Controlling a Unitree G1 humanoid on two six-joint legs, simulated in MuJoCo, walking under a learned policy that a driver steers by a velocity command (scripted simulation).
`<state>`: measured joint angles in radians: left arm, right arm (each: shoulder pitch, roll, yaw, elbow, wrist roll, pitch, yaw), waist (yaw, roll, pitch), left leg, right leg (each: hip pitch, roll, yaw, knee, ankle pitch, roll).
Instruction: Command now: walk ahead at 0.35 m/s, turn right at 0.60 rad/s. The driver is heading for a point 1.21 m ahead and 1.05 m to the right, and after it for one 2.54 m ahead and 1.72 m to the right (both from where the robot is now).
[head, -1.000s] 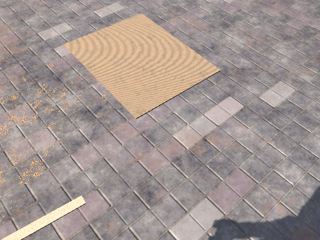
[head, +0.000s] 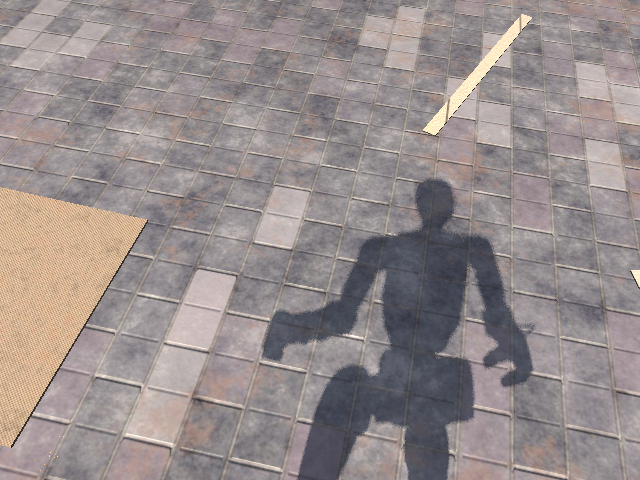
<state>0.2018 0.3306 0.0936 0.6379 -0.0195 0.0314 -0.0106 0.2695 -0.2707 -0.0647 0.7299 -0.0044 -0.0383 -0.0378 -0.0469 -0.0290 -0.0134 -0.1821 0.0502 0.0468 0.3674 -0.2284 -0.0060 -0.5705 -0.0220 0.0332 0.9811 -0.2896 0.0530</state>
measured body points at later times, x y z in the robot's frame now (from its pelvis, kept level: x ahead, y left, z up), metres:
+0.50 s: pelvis +0.20 -0.09 +0.00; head +0.22 -0.12 +0.45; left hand +0.31 +0.17 -0.10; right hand +0.34 -0.39 -0.09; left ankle +0.41 +0.02 -0.69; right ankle +0.09 -0.15 -0.75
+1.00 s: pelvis +0.47 -0.16 +0.00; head +0.49 -0.19 +0.44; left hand +0.78 -0.06 -0.08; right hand +0.33 -0.43 -0.13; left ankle +0.47 -0.04 -0.75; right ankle +0.50 -0.38 -0.69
